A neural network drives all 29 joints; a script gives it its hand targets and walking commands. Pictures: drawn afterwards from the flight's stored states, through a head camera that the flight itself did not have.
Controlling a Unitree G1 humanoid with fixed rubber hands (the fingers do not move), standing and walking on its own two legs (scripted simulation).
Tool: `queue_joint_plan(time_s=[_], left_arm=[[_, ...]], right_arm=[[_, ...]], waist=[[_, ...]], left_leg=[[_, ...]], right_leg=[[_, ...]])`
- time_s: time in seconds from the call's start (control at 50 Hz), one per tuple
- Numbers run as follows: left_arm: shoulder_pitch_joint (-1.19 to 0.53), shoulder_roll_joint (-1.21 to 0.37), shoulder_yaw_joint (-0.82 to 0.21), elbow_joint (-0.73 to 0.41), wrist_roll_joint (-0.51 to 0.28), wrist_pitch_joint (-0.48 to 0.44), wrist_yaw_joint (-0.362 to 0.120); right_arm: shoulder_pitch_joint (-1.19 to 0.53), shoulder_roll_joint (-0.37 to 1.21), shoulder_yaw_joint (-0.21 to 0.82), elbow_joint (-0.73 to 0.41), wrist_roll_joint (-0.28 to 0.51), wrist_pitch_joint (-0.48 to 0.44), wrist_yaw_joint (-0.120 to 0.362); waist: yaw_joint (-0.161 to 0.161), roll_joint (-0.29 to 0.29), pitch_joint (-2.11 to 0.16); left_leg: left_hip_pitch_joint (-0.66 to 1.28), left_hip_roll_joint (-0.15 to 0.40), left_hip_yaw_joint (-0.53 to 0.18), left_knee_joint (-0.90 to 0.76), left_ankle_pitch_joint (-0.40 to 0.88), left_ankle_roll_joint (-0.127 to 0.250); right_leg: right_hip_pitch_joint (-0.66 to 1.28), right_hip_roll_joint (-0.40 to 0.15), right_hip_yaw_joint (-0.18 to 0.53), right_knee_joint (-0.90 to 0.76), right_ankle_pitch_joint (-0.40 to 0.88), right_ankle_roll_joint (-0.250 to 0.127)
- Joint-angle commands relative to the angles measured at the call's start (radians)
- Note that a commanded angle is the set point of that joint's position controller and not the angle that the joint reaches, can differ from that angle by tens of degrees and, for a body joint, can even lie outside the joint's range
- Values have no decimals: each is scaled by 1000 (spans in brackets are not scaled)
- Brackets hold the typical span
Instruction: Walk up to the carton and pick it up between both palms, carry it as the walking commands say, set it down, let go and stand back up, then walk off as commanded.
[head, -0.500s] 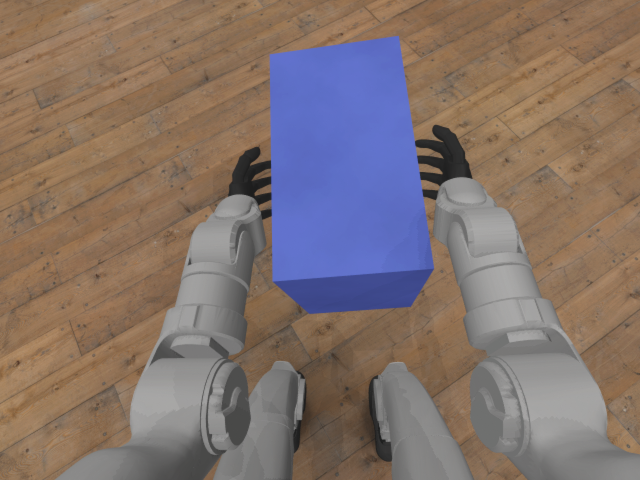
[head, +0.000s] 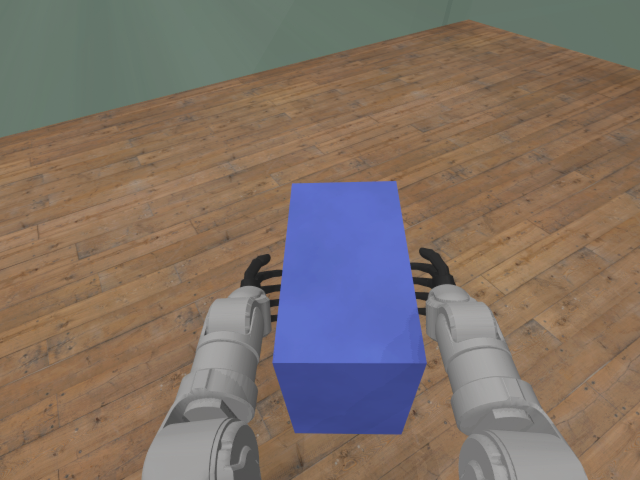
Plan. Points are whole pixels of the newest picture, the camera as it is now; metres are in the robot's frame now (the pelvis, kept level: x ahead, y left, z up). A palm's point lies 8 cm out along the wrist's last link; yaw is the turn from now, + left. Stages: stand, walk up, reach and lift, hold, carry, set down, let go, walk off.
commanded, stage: reach and lift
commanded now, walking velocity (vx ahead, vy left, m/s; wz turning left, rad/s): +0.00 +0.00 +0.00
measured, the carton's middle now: (345, 306) +0.39 +0.03 -0.02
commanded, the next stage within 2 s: hold in 1.74 s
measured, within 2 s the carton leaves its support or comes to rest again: neither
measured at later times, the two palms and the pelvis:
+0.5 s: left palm (263, 310) +0.32 +0.14 +0.06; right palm (461, 313) +0.33 -0.12 +0.06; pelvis +0.00 +0.01 +0.00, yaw +0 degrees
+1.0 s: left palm (270, 306) +0.33 +0.13 +0.06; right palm (468, 321) +0.33 -0.12 +0.06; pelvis +0.01 +0.01 +0.00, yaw +0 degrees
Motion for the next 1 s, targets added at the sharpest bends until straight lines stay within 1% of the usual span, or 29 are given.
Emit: queue_joint_plan(time_s=[0.0,0.02,0.04,0.08,0.12,0.18,0.2,0.22,0.32,0.36,0.38,0.4,0.48,0.5,0.52,0.58,0.6,0.68,0.74,0.76,0.78,0.8,0.82,0.84,0.9,0.92,0.94,0.96,0.98], left_arm=[[-601,-1257,-528,-211,-219,-27,-297],[-619,-1283,-536,-197,-240,-19,-301],[-693,-1255,-592,-371,-265,-37,-289],[-636,-1277,-610,-316,-284,-22,-294],[-627,-1264,-645,-359,-281,-17,-293],[-539,-1305,-628,-272,-258,-4,-294],[-588,-1290,-630,-278,-277,-10,-296],[-634,-1269,-644,-337,-270,-26,-297],[-654,-1259,-531,-185,-209,-10,-305],[-720,-1239,-504,-192,-202,-17,-313],[-731,-1259,-554,-218,-236,-25,-312],[-721,-1229,-516,-163,-214,-18,-315],[-831,-1219,-535,-245,-247,-45,-317],[-766,-1208,-520,-186,-234,-38,-324],[-778,-1252,-542,-205,-247,-35,-327],[-739,-1215,-515,-193,-235,-35,-326],[-735,-1226,-505,-154,-208,-36,-328],[-709,-1255,-580,-274,-259,-39,-313],[-623,-1260,-586,-257,-239,-25,-312],[-747,-1237,-616,-370,-270,-40,-310],[-671,-1289,-643,-315,-280,-22,-315],[-607,-1255,-589,-236,-247,-12,-317],[-613,-1280,-630,-279,-266,-15,-319],[-610,-1239,-607,-281,-266,-12,-325],[-645,-1253,-638,-346,-270,-20,-312],[-617,-1286,-690,-320,-297,-13,-320],[-639,-1285,-669,-330,-309,-12,-319],[-577,-1269,-629,-296,-261,-7,-313],[-616,-1259,-657,-347,-282,-14,-313]], right_arm=[[-720,1213,486,-274,245,-29,354],[-696,1206,485,-252,244,-16,353],[-622,1248,510,-263,265,-11,358],[-630,1226,553,-315,260,14,343],[-545,1222,556,-281,261,18,348],[-655,1201,594,-398,271,25,345],[-633,1177,584,-380,258,33,344],[-676,1202,594,-415,269,21,342],[-702,1178,475,-241,227,41,349],[-691,1184,448,-166,219,45,356],[-723,1199,466,-222,230,25,352],[-727,1172,450,-223,219,31,356],[-685,1212,422,-136,221,33,360],[-687,1233,443,-135,220,43,353],[-695,1223,426,-159,222,40,351],[-703,1243,443,-167,237,48,352],[-735,1229,420,-139,219,38,357],[-608,1232,483,-214,235,50,352],[-629,1218,503,-269,242,48,349],[-605,1258,505,-255,242,58,353],[-579,1222,516,-275,250,61,353],[-638,1224,510,-286,251,60,344],[-576,1227,534,-272,250,66,350],[-597,1242,548,-292,260,73,344],[-572,1251,564,-288,265,72,355],[-616,1224,603,-394,286,58,343],[-541,1218,573,-315,274,81,349],[-595,1206,568,-317,255,83,351],[-595,1263,593,-352,277,82,348]], waist=[[-2,26,-666],[-24,36,-642],[-34,43,-702],[-43,-4,-679],[-48,62,-668],[-36,19,-672],[-70,8,-614],[-24,32,-687],[-66,10,-449],[-49,17,-473],[-66,-8,-540],[-62,19,-492],[-97,-5,-496],[-71,-25,-486],[-107,-24,-526],[-63,-9,-526],[-68,-25,-463],[-94,-1,-559],[-71,7,-595],[-79,6,-623],[-118,7,-596],[-63,28,-560],[-102,-15,-605],[-62,-8,-591],[-57,18,-592],[-87,-5,-655],[-104,7,-633],[-58,17,-574],[-57,-44,-625]], left_leg=[[349,-89,-73,-133,268,6],[325,-84,-90,-135,213,4],[377,-96,-81,-126,317,4],[386,-93,-100,-126,305,11],[361,-95,-94,-137,328,5],[337,-90,-100,-128,280,7],[324,-91,-105,-129,232,8],[307,-97,-92,-129,268,12],[203,-89,-76,-141,-32,16],[185,-82,-81,-150,-65,26],[262,-80,-93,-139,4,20],[212,-85,-76,-139,-103,21],[196,-86,-71,-133,-114,31],[208,-94,-58,-124,-60,37],[212,-96,-64,-116,-58,31],[201,-97,-56,-113,-16,31],[159,-92,-61,-127,-95,32],[249,-90,-74,-117,26,21],[248,-94,-75,-115,138,15],[294,-96,-78,-116,107,22],[268,-89,-81,-121,83,11],[253,-101,-71,-127,101,18],[271,-94,-73,-110,134,19],[277,-94,-69,-112,145,25],[250,-93,-62,-126,134,24],[304,-88,-92,-115,192,23],[305,-82,-90,-113,163,22],[268,-83,-75,-123,167,16],[270,-96,-80,-109,117,26]], right_leg=[[392,58,-86,-220,194,-22],[373,51,-87,-227,141,-30],[373,62,-83,-212,250,-23],[363,52,-83,-229,239,-14],[384,54,-77,-222,269,-18],[396,67,-86,-220,211,-13],[353,61,-82,-227,190,-11],[401,58,-68,-222,221,-15],[277,33,-59,-248,-46,-21],[260,36,-61,-243,-77,-12],[260,41,-55,-244,-20,-18],[266,33,-57,-245,-97,-15],[246,27,-63,-244,-101,-6],[246,27,-56,-251,-68,5],[236,25,-62,-248,-84,-1],[292,24,-50,-252,-22,-1],[246,24,-61,-251,-88,2],[296,45,-74,-221,43,-3],[336,51,-71,-224,145,4],[310,43,-54,-229,119,-7],[328,58,-80,-229,97,-3],[334,45,-65,-243,116,2],[336,53,-65,-230,150,5],[335,47,-42,-236,156,4],[342,50,-50,-228,145,1],[338,57,-59,-224,191,3],[314,49,-62,-224,155,-2],[318,58,-61,-229,150,-3],[334,57,-49,-231,117,3]])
